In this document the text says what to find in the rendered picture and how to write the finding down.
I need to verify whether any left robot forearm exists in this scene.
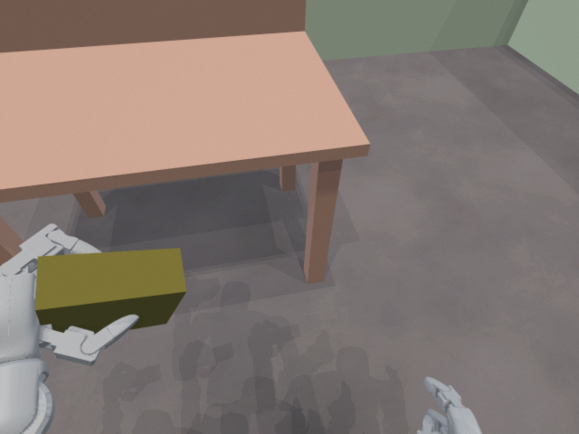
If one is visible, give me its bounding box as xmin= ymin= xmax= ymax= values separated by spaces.
xmin=0 ymin=358 xmax=55 ymax=434

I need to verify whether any table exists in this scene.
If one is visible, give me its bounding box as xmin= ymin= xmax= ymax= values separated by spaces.
xmin=0 ymin=0 xmax=370 ymax=284

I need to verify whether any left robot hand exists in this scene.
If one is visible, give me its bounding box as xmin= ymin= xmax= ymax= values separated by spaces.
xmin=0 ymin=223 xmax=139 ymax=366

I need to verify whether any sponge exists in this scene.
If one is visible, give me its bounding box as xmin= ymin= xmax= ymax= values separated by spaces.
xmin=35 ymin=248 xmax=186 ymax=334

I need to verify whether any right robot hand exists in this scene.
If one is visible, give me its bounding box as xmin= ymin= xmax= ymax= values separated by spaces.
xmin=417 ymin=377 xmax=482 ymax=434

